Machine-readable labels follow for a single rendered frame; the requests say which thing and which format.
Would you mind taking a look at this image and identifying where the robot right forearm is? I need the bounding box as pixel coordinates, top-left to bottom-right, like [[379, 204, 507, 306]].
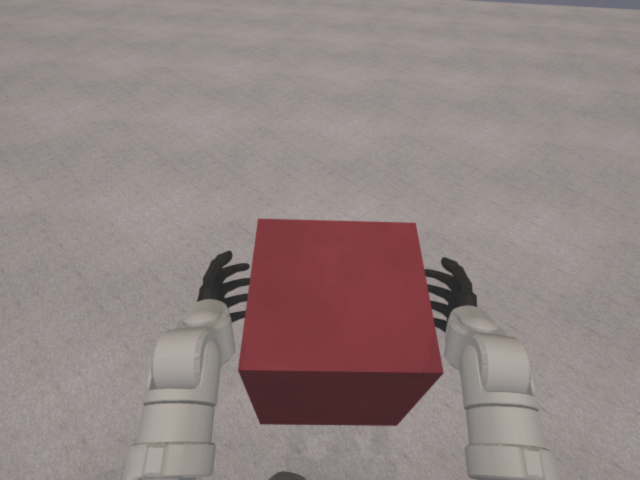
[[444, 306, 561, 480]]

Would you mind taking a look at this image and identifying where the robot right hand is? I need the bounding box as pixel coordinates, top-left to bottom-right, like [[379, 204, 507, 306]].
[[424, 257, 478, 332]]

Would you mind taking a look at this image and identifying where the robot left forearm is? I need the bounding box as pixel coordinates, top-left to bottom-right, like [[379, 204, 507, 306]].
[[122, 299, 236, 480]]

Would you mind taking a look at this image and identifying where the robot left hand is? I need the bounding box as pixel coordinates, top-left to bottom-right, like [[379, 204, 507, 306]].
[[197, 251, 250, 322]]

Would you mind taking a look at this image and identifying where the carton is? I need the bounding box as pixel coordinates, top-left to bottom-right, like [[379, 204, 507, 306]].
[[238, 219, 444, 426]]

